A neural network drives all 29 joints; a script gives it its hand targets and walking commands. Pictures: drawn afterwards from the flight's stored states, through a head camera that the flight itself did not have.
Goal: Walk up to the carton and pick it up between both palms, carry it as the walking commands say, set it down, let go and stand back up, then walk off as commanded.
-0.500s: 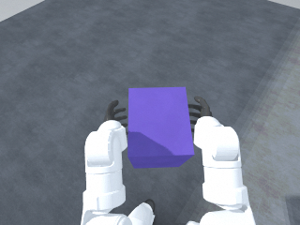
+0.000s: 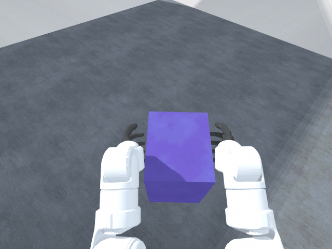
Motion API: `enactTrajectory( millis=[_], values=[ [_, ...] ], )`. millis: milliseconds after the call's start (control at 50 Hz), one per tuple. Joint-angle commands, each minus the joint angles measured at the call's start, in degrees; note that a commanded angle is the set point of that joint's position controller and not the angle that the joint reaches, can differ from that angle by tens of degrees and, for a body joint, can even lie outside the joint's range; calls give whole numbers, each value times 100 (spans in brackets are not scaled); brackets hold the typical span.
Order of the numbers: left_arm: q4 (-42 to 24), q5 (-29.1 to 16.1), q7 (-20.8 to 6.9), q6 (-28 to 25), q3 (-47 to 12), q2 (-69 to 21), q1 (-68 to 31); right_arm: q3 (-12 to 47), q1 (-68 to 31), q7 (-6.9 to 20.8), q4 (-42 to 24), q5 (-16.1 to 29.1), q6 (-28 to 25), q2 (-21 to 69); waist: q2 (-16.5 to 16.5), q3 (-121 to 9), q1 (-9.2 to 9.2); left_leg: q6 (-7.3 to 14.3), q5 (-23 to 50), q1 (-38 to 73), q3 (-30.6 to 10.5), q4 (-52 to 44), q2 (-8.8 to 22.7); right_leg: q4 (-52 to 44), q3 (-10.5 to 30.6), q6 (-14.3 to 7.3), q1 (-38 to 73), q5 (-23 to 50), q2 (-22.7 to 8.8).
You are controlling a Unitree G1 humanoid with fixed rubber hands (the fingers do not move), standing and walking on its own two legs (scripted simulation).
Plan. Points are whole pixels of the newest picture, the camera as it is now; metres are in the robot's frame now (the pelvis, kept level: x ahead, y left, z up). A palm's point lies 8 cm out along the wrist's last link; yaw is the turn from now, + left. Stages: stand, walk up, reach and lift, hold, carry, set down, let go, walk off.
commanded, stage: carry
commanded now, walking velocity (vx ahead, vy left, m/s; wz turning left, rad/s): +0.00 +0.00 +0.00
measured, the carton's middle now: (176, 160) +0.34 +0.03 +0.00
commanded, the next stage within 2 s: none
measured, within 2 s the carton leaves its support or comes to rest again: neither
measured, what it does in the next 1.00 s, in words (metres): steps on the spot: right foot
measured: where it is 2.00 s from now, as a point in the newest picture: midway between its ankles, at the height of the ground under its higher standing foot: outside the picture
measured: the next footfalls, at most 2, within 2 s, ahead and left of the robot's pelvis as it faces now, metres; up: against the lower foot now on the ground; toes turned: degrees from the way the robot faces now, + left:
right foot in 0.18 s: -0.02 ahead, -0.10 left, +0.00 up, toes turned +2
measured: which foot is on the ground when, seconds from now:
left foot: down 0.00-1.00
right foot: up 0.00-0.16, down 0.18-1.00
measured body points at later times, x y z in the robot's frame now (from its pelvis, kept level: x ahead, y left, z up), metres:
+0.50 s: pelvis -0.07 +0.01 +0.00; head -0.08 +0.02 +0.45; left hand +0.24 +0.15 +0.09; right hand +0.25 -0.08 +0.09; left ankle -0.01 +0.12 -0.73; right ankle -0.06 -0.10 -0.73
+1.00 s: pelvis -0.09 +0.01 +0.00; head -0.11 +0.01 +0.45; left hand +0.22 +0.14 +0.09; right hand +0.23 -0.08 +0.10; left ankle -0.01 +0.12 -0.73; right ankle -0.06 -0.10 -0.73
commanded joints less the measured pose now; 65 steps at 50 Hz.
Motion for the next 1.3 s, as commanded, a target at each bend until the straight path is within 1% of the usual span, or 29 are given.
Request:
enactTrajectory(
  millis=[0,60,100,120,140,160,180,200,220,240,300,320,340,360,380,400,420,440,500,580,640,700,800,840,1000,1180,1200,1260,1280],
  values=[
    [-544,-3106,-2004,-198,-3915,-6373,-3774,2519,-2359,2107,-282,2330,-118,5902,1522,-2689,-304,632,3108,2064,-1625,-1450,1048,-543,307,-12,118,-97,445],
    [-398,-3065,-2065,-139,-3813,-6334,-3558,2646,-2392,2038,-395,2283,-99,5912,1550,-2788,-334,683,3371,1886,-1596,-1443,1073,-1614,85,-6,868,-9,579],
    [-405,-3048,-2114,-150,-3711,-6321,-3544,2812,-2565,1992,-523,2328,-96,5976,1266,-2835,-296,545,3030,1403,-1460,-1375,974,-2595,136,-21,1833,672,366],
    [-395,-3046,-2142,-158,-3678,-6328,-3513,2908,-2598,1964,-594,2352,-98,5975,1037,-2930,-289,394,2722,1067,-1278,-1335,826,-2905,359,-60,2385,1061,126],
    [-311,-3011,-2171,-166,-3608,-6307,-3418,3000,-2675,1931,-663,2374,-95,6009,360,-2926,-274,229,2210,660,-910,-1079,538,-3116,827,-178,2831,1519,-360],
    [-341,-3029,-2179,-181,-3592,-6232,-3417,3026,-2703,1915,-727,2383,-100,6020,-472,-2798,-270,74,1200,91,-331,-519,107,-3085,1558,-449,2987,3063,-1208],
    [-300,-3013,-2195,-175,-3585,-6304,-3423,3088,-2664,1920,-696,2406,-94,6101,-933,-2612,-305,1,-244,-426,253,-123,-180,-2985,1452,-932,2860,4000,-1643],
    [-316,-3017,-2231,-173,-3561,-6365,-3452,3212,-2841,1932,-810,2461,-81,6176,-951,-2621,-284,84,-823,-513,435,545,-79,-2913,1173,-1147,2727,4290,-1716],
    [-362,-3024,-2244,-165,-3540,-6351,-3538,3304,-2958,1936,-860,2543,-88,6189,-694,-2549,-266,114,-831,-704,425,851,-51,-2908,1012,-1196,2839,4293,-1663],
    [-351,-3000,-2241,-160,-3532,-6371,-3504,3382,-3050,1944,-945,2625,-87,6175,-587,-2463,-257,101,-777,-834,410,925,-4,-2864,877,-1188,2863,4306,-1595],
    [-178,-2797,-2195,-158,-3390,-6284,-3315,3442,-3037,1996,-831,2732,-21,6163,-684,-2386,-275,53,-344,-406,499,238,38,-2515,370,-980,2630,4352,-1308],
    [-142,-2750,-2184,-158,-3361,-6215,-3274,3438,-3028,2022,-745,2775,3,6176,-664,-2410,-304,59,102,-109,502,-285,54,-2328,206,-844,2558,4247,-1222],
    [-18,-2686,-2172,-147,-3347,-6180,-3132,3412,-2976,2048,-651,2785,20,6120,-408,-2441,-317,69,941,250,437,-919,85,-2086,77,-659,2442,3897,-1055],
    [-1,-2656,-2166,-149,-3352,-6180,-3028,3379,-2953,2075,-603,2805,33,6093,-48,-2494,-268,97,1885,629,147,-1072,204,-1767,-13,-457,2165,3059,-825],
    [9,-2628,-2152,-160,-3353,-6162,-3013,3308,-2967,2110,-481,2825,33,6104,460,-2416,-214,156,2733,954,-330,-1011,475,-1576,21,-325,1637,1924,-581],
    [-78,-2647,-2130,-181,-3381,-6193,-3209,3282,-2985,2124,-424,2809,19,6091,849,-2385,-198,235,2969,1129,-612,-1033,701,-1622,19,-243,1412,701,-266],
    [-102,-2674,-2116,-176,-3400,-6227,-3318,3202,-2965,2148,-306,2785,24,6099,1069,-2331,-192,325,2669,1083,-949,-1230,869,-1664,91,-204,1347,361,-83],
    [-70,-2664,-2115,-181,-3385,-6231,-3318,3136,-2904,2150,-219,2745,28,6106,1056,-2250,-195,343,2174,969,-1075,-1396,887,-1646,102,-198,1350,262,-4],
    [-39,-2761,-2153,-216,-3435,-6241,-3391,2971,-2822,2124,-123,2602,-10,6085,910,-2176,-191,305,1273,570,-936,-1540,681,-1863,196,-223,1608,594,37],
    [62,-2824,-2220,-230,-3405,-6233,-3476,2908,-2746,2077,-32,2472,-48,6111,575,-1993,-200,179,167,190,-598,-1588,424,-2240,394,-312,1749,808,-163],
    [163,-2821,-2259,-230,-3365,-6226,-3439,2912,-2711,2063,22,2428,-64,6130,316,-1805,-211,116,-376,-41,-345,-1505,289,-2644,587,-394,1625,335,-391],
    [185,-2804,-2264,-252,-3334,-6204,-3445,2957,-2744,2081,52,2455,-77,6181,-6,-1728,-228,90,-11,131,-80,-1212,154,-2943,694,-412,1349,100,-609],
    [145,-2798,-2251,-295,-3306,-6141,-3485,2993,-2839,2077,35,2505,-103,6162,318,-1951,-194,144,358,378,-383,-1416,363,-2436,405,-293,1448,689,-392],
    [125,-2789,-2241,-311,-3315,-6119,-3494,2960,-2788,2075,102,2488,-112,6159,419,-1979,-178,157,456,390,-485,-1475,430,-2318,419,-272,1494,904,-336],
    [236,-2698,-2223,-451,-3207,-6024,-3497,2831,-2709,2056,236,2386,-243,6103,179,-2126,-195,141,1035,573,-241,-1139,362,-2369,531,-298,1491,1423,-495],
    [437,-2510,-2197,-667,-3024,-5945,-3415,2620,-2625,2058,519,2217,-446,6011,329,-2096,-183,164,861,615,-327,-1270,434,-2302,494,-297,1394,1156,-406],
    [581,-2425,-2191,-714,-2929,-5908,-3337,2556,-2640,2057,602,2161,-493,5973,251,-2068,-182,163,799,603,-326,-1282,437,-2322,506,-290,1373,1130,-405],
    [477,-2419,-2177,-818,-2935,-5908,-3431,2549,-2683,2057,542,2159,-589,5972,322,-2070,-179,156,748,580,-346,-1325,457,-2308,503,-292,1374,1089,-387],
    [654,-2307,-2174,-873,-2803,-5841,-3377,2421,-2600,2059,776,2053,-642,5938,304,-2081,-179,151,743,574,-334,-1326,449,-2316,490,-294,1401,1099,-374]
  ],
)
